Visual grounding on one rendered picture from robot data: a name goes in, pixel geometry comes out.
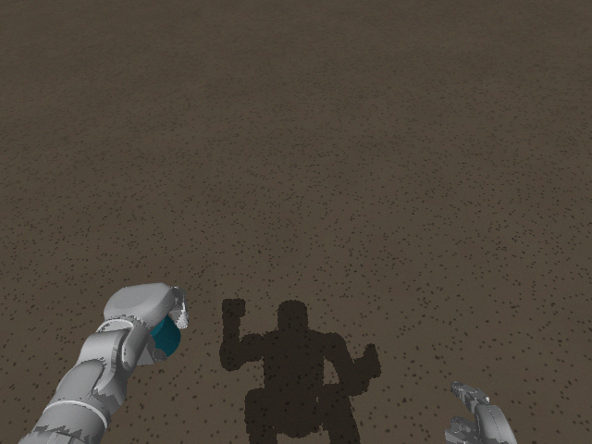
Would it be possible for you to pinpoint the tin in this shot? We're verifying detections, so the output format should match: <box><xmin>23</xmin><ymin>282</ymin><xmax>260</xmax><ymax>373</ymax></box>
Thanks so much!
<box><xmin>149</xmin><ymin>315</ymin><xmax>180</xmax><ymax>357</ymax></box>

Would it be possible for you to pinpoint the left robot hand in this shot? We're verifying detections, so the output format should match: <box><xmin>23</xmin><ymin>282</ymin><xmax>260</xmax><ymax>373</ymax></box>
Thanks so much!
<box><xmin>104</xmin><ymin>282</ymin><xmax>189</xmax><ymax>365</ymax></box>

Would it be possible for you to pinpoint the left robot arm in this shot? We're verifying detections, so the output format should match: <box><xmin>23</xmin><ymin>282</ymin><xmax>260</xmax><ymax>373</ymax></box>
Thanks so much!
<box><xmin>18</xmin><ymin>315</ymin><xmax>148</xmax><ymax>444</ymax></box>

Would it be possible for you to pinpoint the right robot hand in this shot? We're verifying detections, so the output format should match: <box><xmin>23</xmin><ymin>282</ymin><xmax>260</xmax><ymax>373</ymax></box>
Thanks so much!
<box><xmin>445</xmin><ymin>381</ymin><xmax>517</xmax><ymax>444</ymax></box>

